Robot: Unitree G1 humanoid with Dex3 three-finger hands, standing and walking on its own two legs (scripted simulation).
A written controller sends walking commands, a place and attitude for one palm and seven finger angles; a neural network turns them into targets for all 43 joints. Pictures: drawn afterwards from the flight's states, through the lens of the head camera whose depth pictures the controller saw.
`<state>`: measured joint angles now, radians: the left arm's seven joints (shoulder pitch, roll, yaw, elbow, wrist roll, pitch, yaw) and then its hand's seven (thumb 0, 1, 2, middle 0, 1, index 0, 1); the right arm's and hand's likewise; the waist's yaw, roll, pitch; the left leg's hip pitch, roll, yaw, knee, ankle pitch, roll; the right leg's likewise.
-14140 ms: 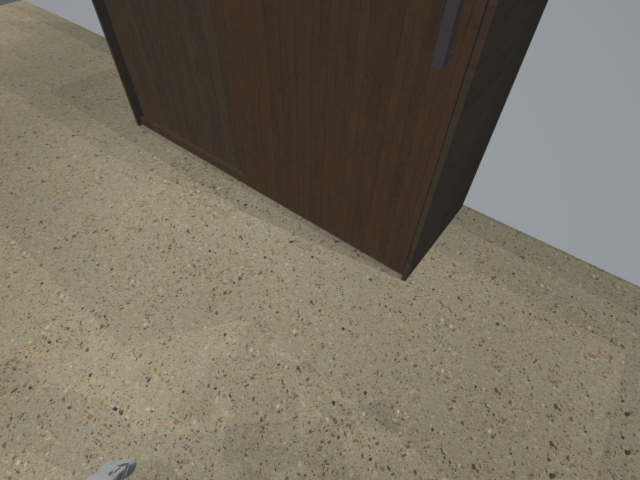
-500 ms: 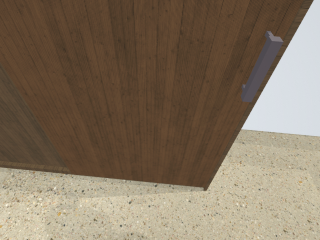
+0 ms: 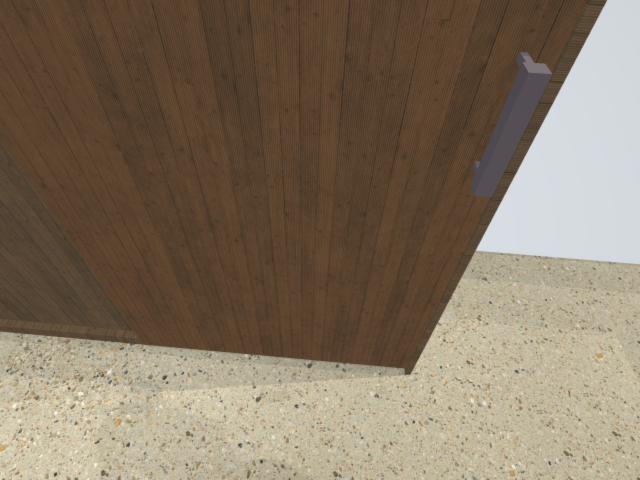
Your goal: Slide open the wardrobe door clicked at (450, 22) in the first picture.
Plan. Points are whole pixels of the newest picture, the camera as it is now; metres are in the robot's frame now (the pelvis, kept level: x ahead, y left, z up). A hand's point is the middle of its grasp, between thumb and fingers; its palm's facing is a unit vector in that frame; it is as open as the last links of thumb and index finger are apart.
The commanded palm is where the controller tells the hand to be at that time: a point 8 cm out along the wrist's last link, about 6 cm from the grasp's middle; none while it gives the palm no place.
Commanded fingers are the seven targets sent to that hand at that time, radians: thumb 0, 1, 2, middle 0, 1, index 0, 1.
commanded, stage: look again from close up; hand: right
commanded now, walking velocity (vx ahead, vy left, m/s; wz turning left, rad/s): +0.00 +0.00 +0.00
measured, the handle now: (501, 128) +0.55 -0.22 +0.18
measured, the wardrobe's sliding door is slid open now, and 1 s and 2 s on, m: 0.00 0.00 0.00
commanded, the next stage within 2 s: shuffle to correct the standing spot in 0.46 s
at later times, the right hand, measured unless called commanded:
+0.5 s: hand out of the picture +0.03 -0.19 -0.17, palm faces +0.01 +0.97 -0.24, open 7.3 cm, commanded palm none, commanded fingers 0.00 -0.90 -0.90 0.20 0.30 0.20 0.30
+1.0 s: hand out of the picture +0.01 -0.21 -0.19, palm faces +0.05 +0.99 -0.16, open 7.3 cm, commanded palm none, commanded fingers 0.00 -0.90 -0.90 0.20 0.30 0.20 0.30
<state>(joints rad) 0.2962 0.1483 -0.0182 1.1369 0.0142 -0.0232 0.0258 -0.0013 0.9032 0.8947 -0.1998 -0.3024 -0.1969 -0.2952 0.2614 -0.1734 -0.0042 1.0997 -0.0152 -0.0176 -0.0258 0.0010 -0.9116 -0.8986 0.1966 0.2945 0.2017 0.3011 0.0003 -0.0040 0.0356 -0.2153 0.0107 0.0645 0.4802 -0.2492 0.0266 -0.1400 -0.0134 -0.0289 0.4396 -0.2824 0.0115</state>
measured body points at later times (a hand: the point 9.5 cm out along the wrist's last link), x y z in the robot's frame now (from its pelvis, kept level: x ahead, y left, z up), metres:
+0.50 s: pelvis +0.00 +0.00 +0.00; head +0.02 +0.01 +0.45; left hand +0.02 +0.24 -0.16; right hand +0.03 -0.24 -0.15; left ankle +0.01 +0.10 -0.74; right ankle -0.03 -0.13 -0.74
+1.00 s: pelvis +0.05 -0.04 +0.00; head +0.06 -0.06 +0.45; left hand +0.02 +0.18 -0.15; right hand +0.01 -0.26 -0.17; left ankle +0.01 +0.08 -0.69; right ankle +0.02 -0.12 -0.74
